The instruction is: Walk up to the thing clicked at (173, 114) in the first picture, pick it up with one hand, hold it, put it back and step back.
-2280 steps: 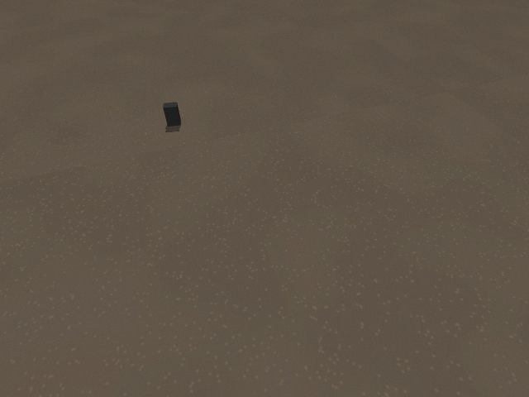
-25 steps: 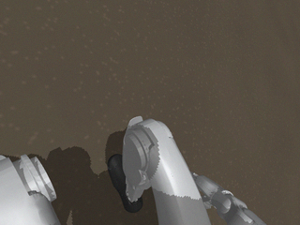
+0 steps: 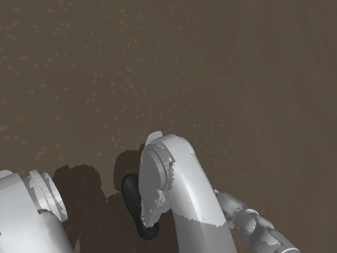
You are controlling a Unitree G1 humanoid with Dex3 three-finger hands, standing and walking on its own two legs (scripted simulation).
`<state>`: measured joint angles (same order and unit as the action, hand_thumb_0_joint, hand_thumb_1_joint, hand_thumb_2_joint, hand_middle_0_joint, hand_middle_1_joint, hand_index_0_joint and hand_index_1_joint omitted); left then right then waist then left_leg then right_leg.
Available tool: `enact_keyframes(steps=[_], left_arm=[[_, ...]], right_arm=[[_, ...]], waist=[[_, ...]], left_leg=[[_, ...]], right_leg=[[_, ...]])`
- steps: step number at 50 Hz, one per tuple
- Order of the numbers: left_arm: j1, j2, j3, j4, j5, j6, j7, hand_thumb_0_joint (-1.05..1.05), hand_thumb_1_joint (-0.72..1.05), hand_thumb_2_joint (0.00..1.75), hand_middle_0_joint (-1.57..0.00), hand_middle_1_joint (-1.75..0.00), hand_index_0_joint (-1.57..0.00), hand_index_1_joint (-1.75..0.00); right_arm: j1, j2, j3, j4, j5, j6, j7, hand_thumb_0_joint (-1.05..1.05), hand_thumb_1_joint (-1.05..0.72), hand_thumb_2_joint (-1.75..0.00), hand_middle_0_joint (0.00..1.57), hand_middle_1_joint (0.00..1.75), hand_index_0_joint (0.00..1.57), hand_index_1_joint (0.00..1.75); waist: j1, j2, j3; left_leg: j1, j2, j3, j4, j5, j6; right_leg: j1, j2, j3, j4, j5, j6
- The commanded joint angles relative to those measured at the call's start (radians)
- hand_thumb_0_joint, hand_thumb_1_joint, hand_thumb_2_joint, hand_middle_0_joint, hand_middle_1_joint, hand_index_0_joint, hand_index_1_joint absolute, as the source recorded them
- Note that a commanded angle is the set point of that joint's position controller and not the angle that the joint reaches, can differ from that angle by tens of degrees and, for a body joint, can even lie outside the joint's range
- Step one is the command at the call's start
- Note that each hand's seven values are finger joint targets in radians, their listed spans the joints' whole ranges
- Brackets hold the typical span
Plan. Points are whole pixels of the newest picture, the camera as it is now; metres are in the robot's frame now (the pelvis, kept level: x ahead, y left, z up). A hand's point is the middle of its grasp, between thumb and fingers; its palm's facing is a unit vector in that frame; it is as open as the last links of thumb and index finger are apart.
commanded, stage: loosen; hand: left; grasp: from above
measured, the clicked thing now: out of the picture +0.49 +0.37 -0.22
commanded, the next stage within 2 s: open in 0.02 s
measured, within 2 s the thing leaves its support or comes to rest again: rests again in 0.74 s
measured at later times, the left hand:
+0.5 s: hand out of the picture +0.47 +0.37 -0.16, palm faces +0.61 -0.79 -0.05, open 13.8 cm
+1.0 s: hand out of the picture +0.44 +0.49 -0.08, palm faces +0.68 -0.72 -0.13, open 16.9 cm
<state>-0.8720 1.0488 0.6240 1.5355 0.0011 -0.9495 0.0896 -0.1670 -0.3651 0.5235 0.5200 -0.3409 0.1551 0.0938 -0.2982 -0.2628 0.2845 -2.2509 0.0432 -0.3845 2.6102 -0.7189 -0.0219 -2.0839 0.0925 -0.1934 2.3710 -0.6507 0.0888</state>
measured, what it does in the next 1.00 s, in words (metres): stands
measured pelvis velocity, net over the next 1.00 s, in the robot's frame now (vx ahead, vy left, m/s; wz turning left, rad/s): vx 0.00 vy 0.00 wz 0.01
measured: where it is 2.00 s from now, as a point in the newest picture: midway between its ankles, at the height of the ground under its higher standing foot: (101, 244)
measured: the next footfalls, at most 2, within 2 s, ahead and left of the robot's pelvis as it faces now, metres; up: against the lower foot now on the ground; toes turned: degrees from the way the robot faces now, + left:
none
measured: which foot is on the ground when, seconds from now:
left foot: down 0.00-1.00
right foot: down 0.00-1.00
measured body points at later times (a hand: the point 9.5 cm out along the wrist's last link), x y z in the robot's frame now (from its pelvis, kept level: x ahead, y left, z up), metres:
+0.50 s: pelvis +0.00 +0.00 +0.00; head +0.25 +0.18 +0.32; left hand +0.43 +0.41 -0.15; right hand +0.15 -0.26 -0.04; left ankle +0.07 +0.13 -0.26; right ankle +0.13 -0.13 -0.26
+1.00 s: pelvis +0.00 +0.00 +0.02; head +0.24 +0.19 +0.35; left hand +0.40 +0.53 -0.07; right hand +0.15 -0.25 -0.03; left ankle +0.07 +0.13 -0.26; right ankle +0.13 -0.13 -0.26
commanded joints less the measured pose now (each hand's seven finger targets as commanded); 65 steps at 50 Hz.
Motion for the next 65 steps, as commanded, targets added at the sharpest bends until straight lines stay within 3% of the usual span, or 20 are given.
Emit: enact_keyframes(steps=[1, 7, 12, 18, 24, 28, 32, 35, 42, 45, 47, 48, 49, 51, 54, 57, 58, 60, 62, 65], left_arm=[[-0.226, 0.200, -0.019, -0.152, 0.015, -0.058, -0.002, 0.00, -0.01, 0.71, -0.86, -0.95, -0.91, -0.91], [-0.227, 0.181, -0.034, -0.133, 0.015, -0.063, 0.003, 0.00, -0.08, 0.61, -0.67, -0.74, -0.72, -0.71], [-0.232, 0.221, -0.010, -0.135, 0.020, -0.068, 0.019, 0.00, -0.18, 0.43, -0.44, -0.53, -0.48, -0.50], [-0.228, 0.240, -0.005, -0.131, 0.022, -0.073, 0.031, 0.00, -0.30, 0.35, -0.33, -0.42, -0.35, -0.40], [-0.217, 0.290, 0.043, -0.135, 0.007, -0.076, 0.047, 0.00, -0.36, 0.33, -0.17, -0.33, -0.20, -0.31], [-0.254, 0.377, 0.093, -0.208, 0.001, -0.082, 0.054, 0.00, -0.37, 0.30, -0.12, -0.29, -0.15, -0.27], [-0.281, 0.485, 0.114, -0.304, 0.029, -0.046, 0.019, 0.00, -0.41, 0.26, -0.11, -0.27, -0.14, -0.25], [-0.256, 0.500, 0.091, -0.277, 0.043, 0.017, -0.022, 0.00, -0.48, 0.21, -0.06, -0.23, -0.10, -0.20], [-0.210, 0.454, 0.087, -0.171, -0.030, 0.151, -0.136, 0.00, -0.57, 0.16, -0.06, -0.24, -0.11, -0.20], [-0.225, 0.415, 0.059, -0.150, -0.033, 0.167, -0.176, 0.00, -0.54, 0.17, -0.05, -0.25, -0.11, -0.20], [-0.259, 0.427, 0.048, -0.195, -0.011, 0.169, -0.192, 0.00, -0.45, 0.10, -0.04, -0.18, -0.06, -0.13], [-0.239, 0.508, 0.079, -0.037, 0.095, 0.267, -0.137, 0.00, -0.46, 0.06, -0.06, -0.12, -0.07, -0.11], [-0.276, 0.479, 0.054, -0.104, 0.086, 0.296, -0.127, 0.00, -0.47, 0.07, -0.06, -0.12, -0.07, -0.11], [-0.328, 0.495, 0.065, -0.179, 0.104, 0.323, -0.115, 0.00, -0.48, 0.08, -0.06, -0.12, -0.06, -0.12], [-0.391, 0.635, 0.124, -0.315, 0.152, 0.396, -0.087, 0.00, -0.47, 0.06, -0.06, -0.12, -0.07, -0.11], [-0.375, 0.682, 0.176, -0.465, 0.180, 0.469, -0.073, 0.00, -0.61, 0.02, -0.04, -0.04, -0.04, -0.04], [-0.323, 0.676, 0.197, -0.525, 0.179, 0.493, -0.069, 0.00, -0.59, 0.03, -0.05, -0.05, -0.05, -0.05], [-0.201, 0.513, 0.138, -0.594, 0.171, 0.548, -0.076, 0.00, -0.53, 0.07, -0.05, -0.06, -0.05, -0.06], [-0.135, 0.330, 0.063, -0.631, 0.154, 0.599, -0.082, 0.00, -0.49, 0.09, -0.06, -0.06, -0.05, -0.06], [0.073, 0.178, 0.019, -0.719, 0.128, 0.682, -0.083, 0.00, -0.55, 0.06, -0.05, -0.05, -0.05, -0.05]], right_arm=[[0.075, -0.355, -0.117, 0.004, -0.010, 0.015, -0.015, 0.00, -0.85, -0.88, 0.20, 0.30, 0.20, 0.30], [0.082, -0.356, -0.113, 0.013, -0.011, 0.021, -0.011, 0.00, -0.85, -0.88, 0.20, 0.30, 0.20, 0.30], [0.078, -0.355, -0.108, 0.001, -0.014, 0.025, -0.011, 0.00, -0.85, -0.88, 0.20, 0.30, 0.20, 0.30], [0.066, -0.353, -0.098, -0.009, -0.017, 0.026, -0.012, 0.00, -0.86, -0.89, 0.20, 0.30, 0.20, 0.30], [0.063, -0.360, -0.092, -0.020, -0.017, 0.025, -0.015, 0.00, -0.85, -0.89, 0.20, 0.30, 0.20, 0.30], [0.076, -0.365, -0.091, -0.009, -0.012, 0.026, -0.019, 0.00, -0.85, -0.89, 0.20, 0.30, 0.20, 0.30], [0.104, -0.362, -0.102, 0.019, -0.007, 0.043, -0.030, 0.00, -0.86, -0.89, 0.20, 0.30, 0.20, 0.30], [0.101, -0.363, -0.109, 0.014, 0.009, 0.057, -0.042, 0.00, -0.86, -0.89, 0.20, 0.30, 0.20, 0.30], [0.144, -0.362, -0.116, -0.012, 0.060, 0.077, -0.067, 0.00, -0.86, -0.89, 0.20, 0.30, 0.20, 0.30], [0.151, -0.359, -0.126, -0.012, 0.070, 0.078, -0.074, 0.00, -0.84, -0.88, 0.20, 0.30, 0.20, 0.30], [0.168, -0.350, -0.137, -0.001, 0.072, 0.076, -0.074, 0.00, -0.81, -0.88, 0.20, 0.30, 0.20, 0.30], [0.153, -0.328, -0.185, 0.000, 0.115, 0.081, -0.064, 0.00, -0.89, -0.90, 0.20, 0.30, 0.20, 0.30], [0.155, -0.330, -0.184, -0.018, 0.120, 0.084, -0.060, 0.00, -0.90, -0.90, 0.20, 0.30, 0.20, 0.30], [0.203, -0.338, -0.203, -0.003, 0.125, 0.099, -0.055, 0.00, -0.90, -0.90, 0.20, 0.30, 0.20, 0.30], [0.237, -0.325, -0.225, 0.014, 0.134, 0.108, -0.046, 0.00, -0.91, -0.91, 0.20, 0.30, 0.20, 0.30], [0.295, -0.317, -0.280, 0.031, 0.145, 0.125, -0.031, 0.00, -0.90, -0.90, 0.20, 0.30, 0.20, 0.30], [0.303, -0.309, -0.296, 0.024, 0.151, 0.126, -0.026, 0.00, -0.90, -0.90, 0.20, 0.30, 0.20, 0.30], [0.328, -0.293, -0.342, 0.021, 0.167, 0.125, -0.014, 0.00, -0.90, -0.90, 0.20, 0.30, 0.20, 0.30], [0.328, -0.270, -0.386, 0.024, 0.194, 0.113, -0.006, 0.00, -0.90, -0.90, 0.20, 0.30, 0.20, 0.30], [0.361, -0.240, -0.445, 0.026, 0.240, 0.107, -0.005, 0.00, -0.90, -0.90, 0.20, 0.30, 0.20, 0.30]], waist=[[-0.123, 0.605, -0.576], [-0.131, 0.607, -0.579], [-0.121, 0.608, -0.585], [-0.119, 0.606, -0.583], [-0.104, 0.617, -0.601], [-0.083, 0.668, -0.637], [-0.061, 0.750, -0.694], [-0.055, 0.764, -0.660], [-0.067, 0.616, -0.620], [-0.079, 0.596, -0.601], [-0.080, 0.618, -0.601], [-0.030, 0.659, -0.652], [-0.044, 0.664, -0.664], [-0.048, 0.703, -0.694], [-0.002, 0.800, -0.746], [0.055, 0.910, -0.863], [0.087, 0.952, -0.916], [0.106, 0.993, -0.960], [0.119, 0.966, -0.953], [0.150, 0.796, -0.922]], left_leg=[[0.466, 0.076, 0.092, -0.310, 0.194, 0.000], [0.479, 0.077, 0.083, -0.315, 0.203, -0.003], [0.460, 0.074, 0.092, -0.311, 0.200, 0.000], [0.455, 0.076, 0.095, -0.305, 0.207, 0.003], [0.451, 0.077, 0.101, -0.308, 0.202, 0.002], [0.482, 0.079, 0.101, -0.317, 0.217, -0.002], [0.539, 0.086, 0.115, -0.325, 0.261, -0.007], [0.530, 0.087, 0.124, -0.348, 0.245, -0.008], [0.438, 0.084, 0.117, -0.357, 0.223, 0.016], [0.448, 0.084, 0.109, -0.365, 0.208, 0.018], [0.455, 0.084, 0.110, -0.379, 0.195, 0.015], [0.507, 0.073, 0.130, -0.428, 0.190, 0.011], [0.522, 0.079, 0.126, -0.424, 0.196, 0.011], [0.563, 0.079, 0.130, -0.429, 0.214, 0.008], [0.608, 0.073, 0.154, -0.435, 0.264, 0.007], [0.730, 0.071, 0.175, -0.455, 0.349, -0.007], [0.785, 0.070, 0.184, -0.468, 0.400, -0.015], [0.848, 0.068, 0.194, -0.503, 0.446, -0.029], [0.819, 0.059, 0.203, -0.551, 0.381, -0.028], [0.689, 0.037, 0.234, -0.592, 0.255, -0.006]], right_leg=[[0.261, 0.025, -0.146, -0.155, 0.218, -0.085], [0.264, 0.022, -0.148, -0.154, 0.222, -0.083], [0.280, 0.023, -0.144, -0.157, 0.218, -0.083], [0.287, 0.025, -0.145, -0.162, 0.222, -0.083], [0.315, 0.029, -0.145, -0.164, 0.219, -0.083], [0.324, 0.027, -0.142, -0.160, 0.225, -0.083], [0.333, 0.022, -0.120, -0.155, 0.248, -0.088], [0.293, 0.016, -0.113, -0.165, 0.223, -0.093], [0.283, 0.016, -0.120, -0.193, 0.211, -0.086], [0.241, 0.014, -0.127, -0.196, 0.195, -0.090], [0.225, 0.013, -0.125, -0.189, 0.182, -0.096], [0.172, 0.000, -0.104, -0.192, 0.157, -0.105], [0.159, 0.002, -0.108, -0.195, 0.163, -0.105], [0.155, -0.003, -0.101, -0.198, 0.170, -0.104], [0.147, -0.011, -0.080, -0.188, 0.177, -0.108], [0.137, -0.016, -0.055, -0.181, 0.197, -0.112], [0.140, -0.017, -0.046, -0.181, 0.209, -0.114], [0.105, -0.019, -0.042, -0.182, 0.213, -0.119], [0.073, -0.022, -0.038, -0.206, 0.189, -0.123], [0.123, -0.028, -0.016, -0.286, 0.152, -0.122]])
